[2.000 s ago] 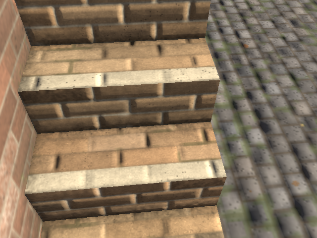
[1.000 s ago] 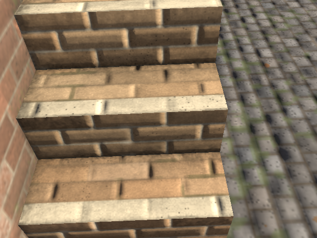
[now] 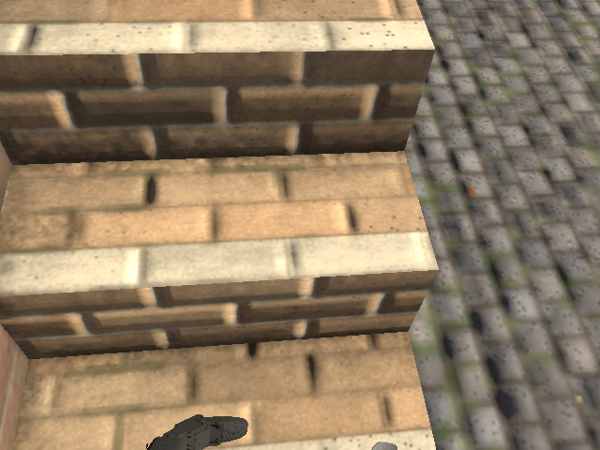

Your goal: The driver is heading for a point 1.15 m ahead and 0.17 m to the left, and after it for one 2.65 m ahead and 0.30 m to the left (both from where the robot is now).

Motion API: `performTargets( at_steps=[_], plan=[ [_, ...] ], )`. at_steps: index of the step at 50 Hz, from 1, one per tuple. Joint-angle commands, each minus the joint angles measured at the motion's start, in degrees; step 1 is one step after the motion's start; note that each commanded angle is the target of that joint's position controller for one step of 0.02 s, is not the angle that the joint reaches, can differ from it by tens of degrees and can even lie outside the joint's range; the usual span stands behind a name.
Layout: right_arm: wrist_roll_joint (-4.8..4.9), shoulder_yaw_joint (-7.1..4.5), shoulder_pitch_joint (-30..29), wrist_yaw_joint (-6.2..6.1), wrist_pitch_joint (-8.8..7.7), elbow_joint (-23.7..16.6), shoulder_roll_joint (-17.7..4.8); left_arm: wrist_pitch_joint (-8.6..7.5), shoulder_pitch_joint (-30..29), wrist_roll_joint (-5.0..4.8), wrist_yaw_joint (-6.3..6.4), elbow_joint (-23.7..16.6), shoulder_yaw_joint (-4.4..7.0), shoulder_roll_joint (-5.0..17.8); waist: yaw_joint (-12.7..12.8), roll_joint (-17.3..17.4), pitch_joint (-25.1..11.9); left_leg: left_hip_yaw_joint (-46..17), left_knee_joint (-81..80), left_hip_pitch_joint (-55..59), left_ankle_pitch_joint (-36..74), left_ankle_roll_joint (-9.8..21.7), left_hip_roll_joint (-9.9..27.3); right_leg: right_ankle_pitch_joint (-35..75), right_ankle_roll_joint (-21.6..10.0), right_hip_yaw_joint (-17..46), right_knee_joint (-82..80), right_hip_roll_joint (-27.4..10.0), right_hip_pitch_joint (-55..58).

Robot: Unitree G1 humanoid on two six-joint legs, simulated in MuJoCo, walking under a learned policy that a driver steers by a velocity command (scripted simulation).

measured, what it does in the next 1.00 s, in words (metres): climbs: left foot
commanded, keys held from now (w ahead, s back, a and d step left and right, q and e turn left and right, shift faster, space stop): no key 1.00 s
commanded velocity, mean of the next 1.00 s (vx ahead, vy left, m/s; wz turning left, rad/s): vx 0.04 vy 0.00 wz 0.00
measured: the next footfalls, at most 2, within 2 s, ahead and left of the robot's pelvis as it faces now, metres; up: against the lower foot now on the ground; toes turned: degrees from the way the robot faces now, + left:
left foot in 0.42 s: +0.15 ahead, +0.15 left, +0.00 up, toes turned +0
right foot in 1.82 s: +0.17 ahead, -0.12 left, +0.00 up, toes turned -4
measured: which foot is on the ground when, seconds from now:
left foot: up 0.00-0.40, down 0.42-1.00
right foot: down 0.00-1.00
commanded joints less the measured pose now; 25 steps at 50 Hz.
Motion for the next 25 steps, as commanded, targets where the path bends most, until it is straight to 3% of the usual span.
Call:
performTargets(
  at_steps=[1, 2, 3, 4, 6, 7, 9, 11, 13, 14, 15, 16, 17, 18, 19, 20, 21, 22, 23, 24, 25],
  plan=[
    [-2.59, -2.19, -8.87, 1.51, 1.00, -12.76, -6.21, 0.50, 6.93, -0.10, 0.80, 2.72, 5.34, 9.39, 4.88, 1.01, -22.68, -9.63, 60.33, -18.84, -2.93, -2.78, -4.71, 1.23, -14.62, 52.71, -48.13, -18.04, 29.63],
    [-3.19, -1.45, -10.67, -0.21, 2.19, -15.52, -3.63, 0.05, 4.29, -0.82, 1.58, 4.97, 5.16, 7.30, 2.14, 3.13, -10.18, -9.05, 61.24, -23.75, -3.84, -2.32, -3.31, -6.13, -9.17, 45.73, -47.37, -17.02, 20.02],
    [-3.87, -0.81, -11.93, -1.86, 3.28, -17.55, -1.57, -0.74, 4.20, -0.56, 2.14, 6.76, 5.02, 5.95, 0.37, 3.58, -2.25, -9.05, 63.26, -29.33, -6.04, -1.16, -4.07, -8.89, -5.70, 40.72, -44.33, -15.04, 13.52],
    [-4.18, -0.37, -10.85, -3.02, 4.19, -18.69, -0.68, -1.78, 5.75, 0.13, 2.10, 8.20, 4.62, 4.63, -0.69, 1.44, 0.46, -7.99, 68.04, -33.28, -9.93, -0.44, -5.63, -5.42, -3.85, 36.38, -44.49, -13.17, 12.55],
    [-2.90, 0.42, -9.36, -3.41, 4.88, -19.26, 1.21, -4.00, 9.23, 0.91, 1.62, 10.03, 4.47, 4.71, -1.86, 1.54, -0.11, -9.63, 65.90, -36.52, -8.94, 0.25, -6.73, 1.28, -1.37, 29.63, -45.30, -11.80, 16.16],
    [-2.86, 0.58, -9.20, -3.45, 4.99, -19.18, 1.61, -5.31, 10.10, 0.70, 1.23, 9.93, 4.55, 5.27, -2.40, 2.61, -1.04, -11.22, 61.63, -35.38, -3.70, 0.08, -6.64, 6.87, 0.29, 26.27, -45.28, -10.82, 17.52],
    [-2.44, 0.32, -7.52, -3.58, 5.41, -17.74, 0.57, -7.65, 11.99, 0.97, 0.54, 9.73, 4.74, 6.87, -3.06, 1.07, -3.18, -9.58, 54.64, -31.71, 0.91, -1.50, -7.60, 14.74, 0.25, 21.17, -45.41, -10.10, 18.94],
    [-1.59, -0.07, -8.61, -4.20, 6.29, -16.14, -0.75, -8.01, 11.37, 0.87, 1.01, 7.91, 4.62, 8.10, -2.59, -4.57, -5.55, -5.33, 50.53, -26.60, 1.19, -2.57, -8.32, 28.36, -1.94, 18.86, -46.79, -11.19, 20.68],
    [-0.96, -1.09, -12.26, -4.13, 7.28, -16.16, -4.01, -7.86, 10.41, 0.83, 0.92, 5.65, 4.90, 9.70, -2.61, -4.97, -6.65, -3.33, 36.95, -21.67, -0.17, -4.14, -6.05, 35.72, -2.06, 15.79, -48.47, -11.85, 24.38],
    [-0.11, -0.69, -13.13, -3.78, 7.71, -15.47, -4.54, -7.67, 8.40, 0.89, 1.00, 4.73, 4.60, 9.27, -2.83, -4.17, -7.36, -0.42, 22.14, -15.15, -0.94, -3.99, -3.92, 38.14, -0.63, 13.02, -50.23, -11.41, 24.19],
    [-0.07, 0.00, -16.49, -3.67, 8.01, -14.96, -2.76, -7.55, 8.22, 1.33, 1.02, 5.13, 4.91, 10.20, -1.96, -4.86, -7.78, 1.91, 11.25, -9.71, -3.43, -3.16, -4.02, 41.27, -0.36, 10.57, -51.71, -11.40, 23.81],
    [0.04, 0.65, -18.46, -4.20, 8.52, -14.91, -0.52, -7.82, 13.35, 1.65, 0.96, 6.46, 4.86, 10.03, 0.52, -9.56, -7.59, 2.96, 3.88, -7.95, -9.62, -2.53, -3.16, 41.83, -1.53, 13.50, -54.47, -13.59, 26.90],
    [0.31, 0.38, -17.72, -4.37, 8.87, -13.32, -1.34, -7.81, 15.35, 2.27, 0.92, 6.97, 4.81, 9.51, 1.38, -13.00, -8.81, 1.89, -3.33, -5.73, -14.73, -2.51, -2.48, 40.11, -2.20, 15.51, -54.60, -15.15, 31.63],
    [-0.07, 0.11, -17.11, -4.69, 9.12, -12.51, -3.02, -7.34, 15.42, 1.35, 0.91, 6.86, 4.67, 9.10, 1.29, -15.96, -9.24, 2.22, -14.40, -4.31, -16.72, -2.88, -2.12, 33.91, -2.47, 16.42, -53.23, -14.90, 35.30],
    [-0.29, -0.03, -17.32, -4.90, 9.11, -11.04, -3.91, -6.68, 17.66, 0.78, 1.08, 7.10, 4.89, 8.80, 2.42, -15.82, -8.17, 1.65, -25.15, -2.29, -13.61, -2.48, -2.31, 25.33, -0.87, 17.52, -52.09, -14.03, 37.38],
    [-1.43, -0.17, -18.22, -5.12, 8.47, -11.22, -5.43, -6.59, 18.74, -0.22, 0.69, 6.51, 5.27, 8.70, 3.13, -8.86, -6.22, -3.70, -29.41, -1.69, -2.65, -2.08, 0.65, 27.37, 1.77, 16.80, -49.97, -12.52, 39.08],
    [-2.64, 0.03, -16.14, -5.63, 7.81, -9.83, -5.75, -6.52, 20.61, -1.20, 0.24, 6.94, 5.49, 8.21, 4.27, -7.75, -7.61, -6.97, -30.23, 3.46, 10.60, -1.37, 4.87, 26.16, 3.44, 16.42, -47.59, -12.68, 37.53],
    [-3.38, -0.43, -13.69, -5.78, 7.09, -9.49, -8.38, -6.56, 25.81, -2.00, -0.40, 6.96, 6.54, 9.38, 6.19, -2.45, -8.65, -9.41, -25.94, 11.39, 29.56, 0.50, 9.76, 16.70, 4.45, 15.93, -47.69, -11.63, 30.99],
    [-2.87, -0.32, -15.35, -5.41, 6.55, -10.09, -7.50, -6.32, 25.33, -2.65, -0.83, 6.93, 5.85, 7.34, 5.91, 6.05, -10.49, -9.95, -24.33, 8.95, 24.59, 3.45, 9.43, 16.03, 5.65, 14.40, -50.85, -10.84, 31.20],
    [-2.27, 0.25, -14.88, -4.74, 5.80, -9.81, -5.00, -5.81, 21.83, -2.33, -0.88, 7.49, 5.78, 8.25, 4.07, 4.55, -9.98, -10.14, -26.85, 4.19, 14.61, 3.29, 8.09, 16.55, 5.99, 13.43, -50.49, -10.26, 35.14],
    [-2.23, 0.33, -14.70, -4.60, 5.60, -9.56, -4.91, -5.35, 19.24, -2.03, -0.66, 7.06, 5.85, 8.41, 3.52, 4.57, -9.68, -9.26, -28.43, 2.70, 9.64, 2.69, 6.89, 16.70, 5.99, 12.50, -49.63, -9.89, 36.88]
  ],
)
